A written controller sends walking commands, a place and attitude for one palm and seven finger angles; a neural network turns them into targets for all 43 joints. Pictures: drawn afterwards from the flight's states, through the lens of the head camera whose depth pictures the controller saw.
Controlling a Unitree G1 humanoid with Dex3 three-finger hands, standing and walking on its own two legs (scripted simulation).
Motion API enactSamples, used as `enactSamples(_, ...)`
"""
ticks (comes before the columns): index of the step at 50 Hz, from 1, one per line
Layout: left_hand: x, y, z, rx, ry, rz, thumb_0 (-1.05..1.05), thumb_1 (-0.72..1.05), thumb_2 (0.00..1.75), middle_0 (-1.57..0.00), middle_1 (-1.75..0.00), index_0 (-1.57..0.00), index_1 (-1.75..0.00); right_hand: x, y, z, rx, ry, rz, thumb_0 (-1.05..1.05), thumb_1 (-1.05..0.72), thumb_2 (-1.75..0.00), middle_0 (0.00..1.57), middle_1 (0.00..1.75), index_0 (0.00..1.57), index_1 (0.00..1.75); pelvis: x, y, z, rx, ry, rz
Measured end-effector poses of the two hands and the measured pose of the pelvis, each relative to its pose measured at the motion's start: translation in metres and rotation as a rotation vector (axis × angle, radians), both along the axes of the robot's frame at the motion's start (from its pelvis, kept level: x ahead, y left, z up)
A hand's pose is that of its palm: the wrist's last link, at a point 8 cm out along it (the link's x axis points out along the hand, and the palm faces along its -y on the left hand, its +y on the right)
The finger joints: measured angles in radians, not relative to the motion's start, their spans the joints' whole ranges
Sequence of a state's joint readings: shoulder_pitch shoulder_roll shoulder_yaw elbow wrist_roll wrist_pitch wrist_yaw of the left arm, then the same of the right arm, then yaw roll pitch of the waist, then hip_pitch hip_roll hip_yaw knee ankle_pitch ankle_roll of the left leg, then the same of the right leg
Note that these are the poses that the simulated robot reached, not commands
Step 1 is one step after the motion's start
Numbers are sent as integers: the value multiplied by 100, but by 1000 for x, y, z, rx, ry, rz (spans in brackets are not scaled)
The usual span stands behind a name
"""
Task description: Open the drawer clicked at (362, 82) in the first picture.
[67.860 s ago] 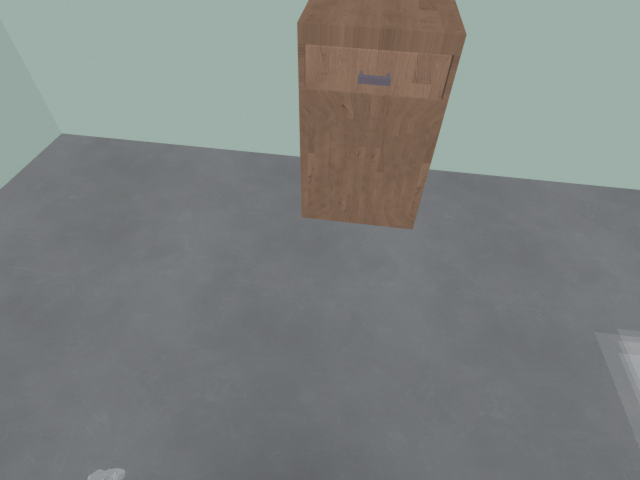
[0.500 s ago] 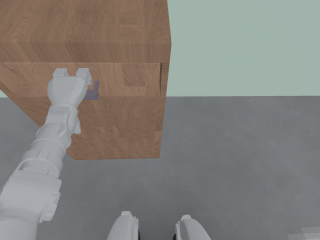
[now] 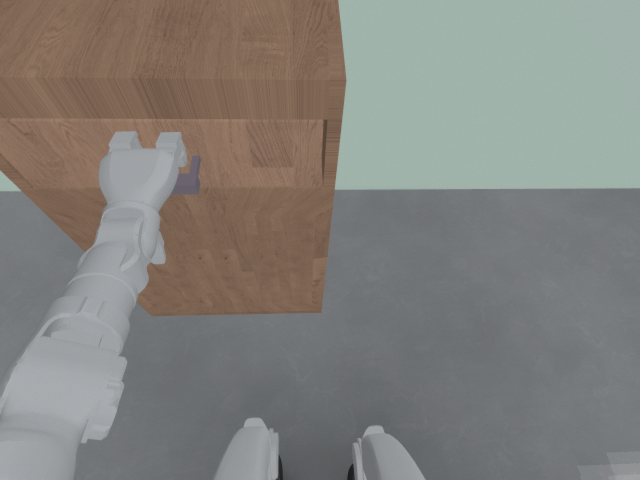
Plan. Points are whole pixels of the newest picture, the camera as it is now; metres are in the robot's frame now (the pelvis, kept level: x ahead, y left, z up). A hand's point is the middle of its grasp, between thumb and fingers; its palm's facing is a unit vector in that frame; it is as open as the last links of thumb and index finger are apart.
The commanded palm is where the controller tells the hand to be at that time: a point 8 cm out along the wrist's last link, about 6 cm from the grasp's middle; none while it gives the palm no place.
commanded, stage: lift the hand off the handle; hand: left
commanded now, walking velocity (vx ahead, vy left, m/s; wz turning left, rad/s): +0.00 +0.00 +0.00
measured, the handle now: (163, 173) +0.53 +0.22 +0.01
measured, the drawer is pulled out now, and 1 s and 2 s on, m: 0.00 0.00 0.00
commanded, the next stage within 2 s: none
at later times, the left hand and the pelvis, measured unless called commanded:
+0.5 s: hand (154, 195) +0.48 +0.22 +0.02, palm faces -0.03 +0.00 -1.00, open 13.7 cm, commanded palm +0.47 +0.22 +0.05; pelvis +0.00 -0.01 +0.00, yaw +0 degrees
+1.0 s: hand (152, 192) +0.48 +0.22 +0.03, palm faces -0.07 -0.04 -1.00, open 13.5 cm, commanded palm +0.48 +0.22 +0.09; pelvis +0.02 +0.00 +0.03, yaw +0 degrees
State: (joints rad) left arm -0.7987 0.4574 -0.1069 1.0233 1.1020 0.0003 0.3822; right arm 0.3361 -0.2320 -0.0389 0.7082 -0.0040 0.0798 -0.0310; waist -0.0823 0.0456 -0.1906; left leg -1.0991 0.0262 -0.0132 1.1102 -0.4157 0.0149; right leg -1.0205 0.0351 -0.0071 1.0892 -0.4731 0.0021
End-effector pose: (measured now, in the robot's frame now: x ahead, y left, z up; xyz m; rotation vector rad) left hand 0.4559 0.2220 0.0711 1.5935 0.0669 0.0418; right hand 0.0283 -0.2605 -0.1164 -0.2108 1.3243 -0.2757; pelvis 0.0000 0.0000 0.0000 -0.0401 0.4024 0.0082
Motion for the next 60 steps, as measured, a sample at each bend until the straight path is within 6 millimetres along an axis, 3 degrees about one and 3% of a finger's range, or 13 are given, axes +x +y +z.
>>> enactSamples(16, 6, -1, 2, -6, -10, 12, 0, -49, 30, -32, -139, -34, -125, 8, -7, 0, -15, -14, 17, 0, -91, -90, 20, 30, 20, 30, -1, -5, -2, -3, 6, 9)
enactSamples(39, 7, 2, 8, -37, 31, -8, 0, -49, 30, -35, -133, -36, -121, -15, -6, 17, -21, 44, -35, 0, -91, -90, 20, 30, 20, 30, 6, -3, 15, -3, -16, 1)
enactSamples(60, 9, 5, 13, -67, 53, -25, 0, -49, 30, -33, -121, -41, -122, 30, -4, 37, -29, -3, -24, 0, -91, -90, 20, 30, 20, 30, 33, 3, 36, -1, -52, 4)
